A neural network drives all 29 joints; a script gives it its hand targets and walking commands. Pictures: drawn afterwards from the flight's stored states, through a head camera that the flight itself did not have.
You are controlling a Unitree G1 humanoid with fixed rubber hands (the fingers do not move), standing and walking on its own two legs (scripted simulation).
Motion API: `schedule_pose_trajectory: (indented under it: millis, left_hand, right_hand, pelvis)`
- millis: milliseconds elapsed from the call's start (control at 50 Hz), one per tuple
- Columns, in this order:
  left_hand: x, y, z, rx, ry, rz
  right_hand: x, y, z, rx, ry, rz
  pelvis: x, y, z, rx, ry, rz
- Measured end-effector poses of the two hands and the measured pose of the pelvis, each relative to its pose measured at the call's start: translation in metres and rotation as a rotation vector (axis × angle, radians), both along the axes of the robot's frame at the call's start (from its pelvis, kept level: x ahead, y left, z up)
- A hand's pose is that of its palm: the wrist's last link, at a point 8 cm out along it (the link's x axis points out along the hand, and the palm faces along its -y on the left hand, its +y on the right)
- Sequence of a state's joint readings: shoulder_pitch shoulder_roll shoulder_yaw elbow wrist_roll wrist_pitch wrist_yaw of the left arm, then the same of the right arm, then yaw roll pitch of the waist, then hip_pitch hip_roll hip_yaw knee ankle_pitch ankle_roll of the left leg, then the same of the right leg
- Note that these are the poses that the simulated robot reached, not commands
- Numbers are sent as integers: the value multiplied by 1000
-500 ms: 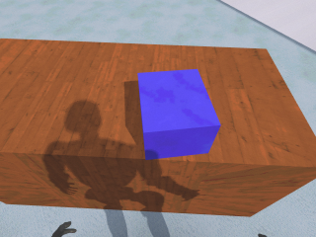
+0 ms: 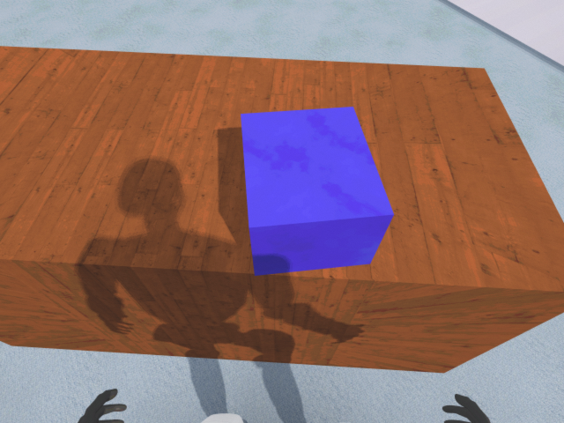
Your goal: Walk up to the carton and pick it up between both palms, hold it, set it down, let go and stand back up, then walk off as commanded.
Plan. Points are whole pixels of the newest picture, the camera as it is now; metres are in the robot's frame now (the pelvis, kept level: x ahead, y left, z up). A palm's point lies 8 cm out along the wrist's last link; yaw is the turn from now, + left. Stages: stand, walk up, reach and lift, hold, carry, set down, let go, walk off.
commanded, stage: reach and lift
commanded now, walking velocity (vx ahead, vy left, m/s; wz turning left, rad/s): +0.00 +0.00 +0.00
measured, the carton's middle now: (305, 188) +0.48 -0.01 -0.01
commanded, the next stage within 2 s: none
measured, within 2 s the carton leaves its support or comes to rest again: neither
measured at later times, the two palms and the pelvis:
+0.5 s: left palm (119, 383) +0.17 +0.25 -0.08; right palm (491, 404) +0.16 -0.28 -0.08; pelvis +0.02 -0.01 +0.00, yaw -2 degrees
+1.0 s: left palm (140, 371) +0.18 +0.21 -0.04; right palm (489, 394) +0.17 -0.26 -0.04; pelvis +0.03 -0.01 +0.01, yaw -3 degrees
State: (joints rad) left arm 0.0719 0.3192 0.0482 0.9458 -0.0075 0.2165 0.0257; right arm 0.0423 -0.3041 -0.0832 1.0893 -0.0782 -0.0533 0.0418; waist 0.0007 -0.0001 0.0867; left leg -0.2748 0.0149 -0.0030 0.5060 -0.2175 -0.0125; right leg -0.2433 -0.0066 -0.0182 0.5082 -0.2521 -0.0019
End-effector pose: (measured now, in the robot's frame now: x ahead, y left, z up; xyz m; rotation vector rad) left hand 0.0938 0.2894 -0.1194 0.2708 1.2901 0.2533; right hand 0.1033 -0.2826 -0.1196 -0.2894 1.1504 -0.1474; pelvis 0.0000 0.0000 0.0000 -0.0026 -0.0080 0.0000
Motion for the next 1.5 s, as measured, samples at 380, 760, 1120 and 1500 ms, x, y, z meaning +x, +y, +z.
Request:
schedule_pose_trajectory:
  millis: [380, 760, 1120, 1500]
  left_hand:
    - [81, -51, 31, -60, -232, -57]
    - [83, -64, 62, -69, -436, -43]
    - [73, -86, 86, -92, -643, -4]
    - [86, -113, 121, -128, -847, 7]
  right_hand:
    - [53, 5, 35, 39, -249, 56]
    - [64, 29, 55, 139, -403, 59]
    - [59, 21, 93, 154, -545, 61]
    - [69, 42, 122, 251, -712, 81]
  pelvis:
    - [20, -10, -3, 1, -64, -25]
    - [29, -8, 9, 4, -50, -36]
    - [29, -6, 12, 1, -55, -47]
    - [19, -11, 11, 4, -71, -52]
